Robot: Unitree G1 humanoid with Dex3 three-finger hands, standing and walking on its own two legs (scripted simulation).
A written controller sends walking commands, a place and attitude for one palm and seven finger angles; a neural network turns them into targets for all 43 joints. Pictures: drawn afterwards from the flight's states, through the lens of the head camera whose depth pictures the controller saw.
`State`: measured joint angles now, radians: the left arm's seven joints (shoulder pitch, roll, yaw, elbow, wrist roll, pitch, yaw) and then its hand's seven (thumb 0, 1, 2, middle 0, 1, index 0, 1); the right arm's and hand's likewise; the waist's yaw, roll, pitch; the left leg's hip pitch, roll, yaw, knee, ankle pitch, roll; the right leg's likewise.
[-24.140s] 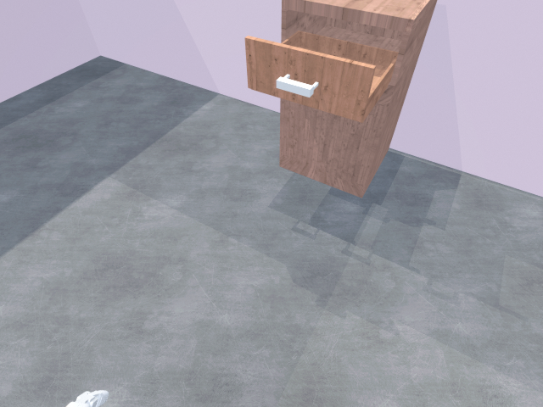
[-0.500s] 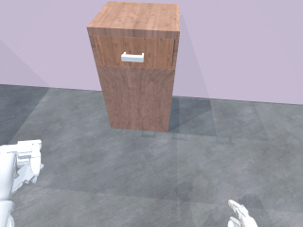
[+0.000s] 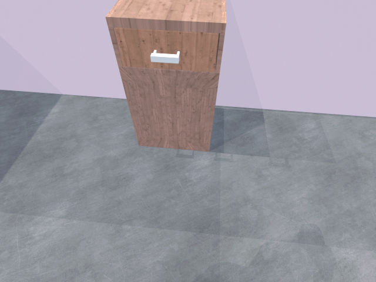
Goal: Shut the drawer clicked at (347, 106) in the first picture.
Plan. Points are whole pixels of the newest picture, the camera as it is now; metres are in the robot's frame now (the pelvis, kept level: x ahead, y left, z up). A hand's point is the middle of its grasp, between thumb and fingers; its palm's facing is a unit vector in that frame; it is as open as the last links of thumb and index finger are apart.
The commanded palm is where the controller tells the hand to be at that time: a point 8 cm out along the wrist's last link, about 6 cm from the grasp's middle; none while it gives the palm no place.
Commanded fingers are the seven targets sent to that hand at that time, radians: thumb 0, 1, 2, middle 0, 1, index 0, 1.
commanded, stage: let the arm hang, fingers relaxed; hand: left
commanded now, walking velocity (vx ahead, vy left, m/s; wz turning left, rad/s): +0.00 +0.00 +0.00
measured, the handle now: (165, 55) +0.99 +0.15 -0.06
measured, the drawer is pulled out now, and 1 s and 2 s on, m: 0.00 0.00 0.00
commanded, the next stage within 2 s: look to check the result in 0.56 s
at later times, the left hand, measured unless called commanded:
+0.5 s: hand out of the picture +0.04 +0.18 -0.17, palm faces +0.00 -0.98 -0.20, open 7.3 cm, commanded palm none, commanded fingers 0.00 0.90 0.90 -0.20 -0.30 -0.20 -0.30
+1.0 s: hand out of the picture +0.06 +0.20 -0.17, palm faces +0.00 -0.97 -0.25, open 7.4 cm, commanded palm none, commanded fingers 0.00 0.90 0.90 -0.20 -0.30 -0.20 -0.30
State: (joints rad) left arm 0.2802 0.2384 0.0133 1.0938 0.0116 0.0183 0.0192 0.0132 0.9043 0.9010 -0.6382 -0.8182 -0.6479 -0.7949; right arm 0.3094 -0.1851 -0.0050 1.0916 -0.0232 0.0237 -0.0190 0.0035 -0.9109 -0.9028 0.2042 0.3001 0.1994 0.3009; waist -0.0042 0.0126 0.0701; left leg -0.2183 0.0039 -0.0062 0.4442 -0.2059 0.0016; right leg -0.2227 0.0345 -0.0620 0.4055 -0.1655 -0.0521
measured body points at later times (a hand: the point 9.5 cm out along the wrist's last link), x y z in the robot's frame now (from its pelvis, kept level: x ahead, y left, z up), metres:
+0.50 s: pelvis +0.01 +0.01 +0.00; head +0.02 +0.00 +0.45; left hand +0.04 +0.24 -0.16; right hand +0.00 -0.21 -0.16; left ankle +0.02 +0.12 -0.74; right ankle +0.04 -0.09 -0.74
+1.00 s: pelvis +0.03 +0.00 +0.00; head +0.05 -0.01 +0.45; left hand +0.06 +0.25 -0.15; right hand +0.04 -0.24 -0.16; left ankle +0.02 +0.12 -0.74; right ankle +0.04 -0.09 -0.74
